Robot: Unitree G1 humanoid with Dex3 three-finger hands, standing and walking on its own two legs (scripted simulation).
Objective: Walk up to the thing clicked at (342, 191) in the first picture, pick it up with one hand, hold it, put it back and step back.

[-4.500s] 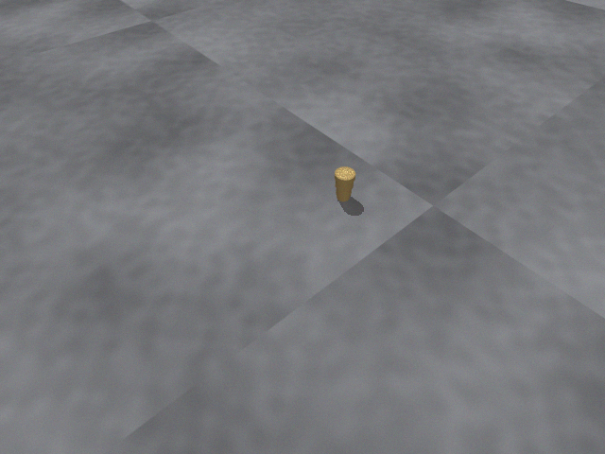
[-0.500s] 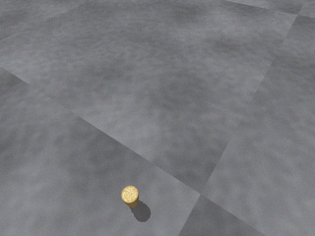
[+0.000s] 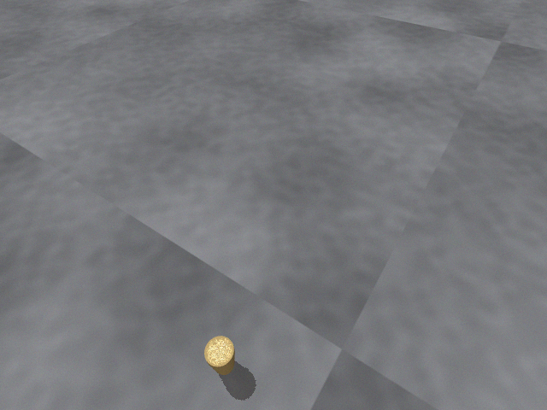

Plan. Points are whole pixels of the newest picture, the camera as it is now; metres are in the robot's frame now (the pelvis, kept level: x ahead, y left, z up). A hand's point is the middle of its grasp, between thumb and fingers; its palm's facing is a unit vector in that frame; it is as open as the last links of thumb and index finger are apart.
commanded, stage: walk up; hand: left
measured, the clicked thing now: (222, 358) +0.42 +0.21 -0.71
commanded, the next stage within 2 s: stand in 0.48 s
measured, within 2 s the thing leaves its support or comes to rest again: neither
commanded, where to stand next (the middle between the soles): +0.07 -0.01 m, yaw +1 degrees
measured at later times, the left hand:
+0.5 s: hand out of the picture +0.09 +0.25 -0.16, palm faces -0.01 -0.94 -0.33, open 7.4 cm
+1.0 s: hand out of the picture +0.09 +0.26 -0.15, palm faces -0.02 -0.94 -0.34, open 7.4 cm
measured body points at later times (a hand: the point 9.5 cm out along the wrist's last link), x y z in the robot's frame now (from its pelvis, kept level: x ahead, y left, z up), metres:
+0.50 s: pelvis +0.01 +0.00 +0.00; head +0.02 +0.00 +0.45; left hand +0.09 +0.30 -0.13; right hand +0.09 -0.29 -0.13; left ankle +0.01 +0.13 -0.75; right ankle +0.02 -0.13 -0.75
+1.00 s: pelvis +0.01 +0.00 +0.00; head +0.03 +0.00 +0.45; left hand +0.09 +0.30 -0.13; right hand +0.10 -0.30 -0.13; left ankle +0.01 +0.13 -0.75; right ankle +0.02 -0.13 -0.75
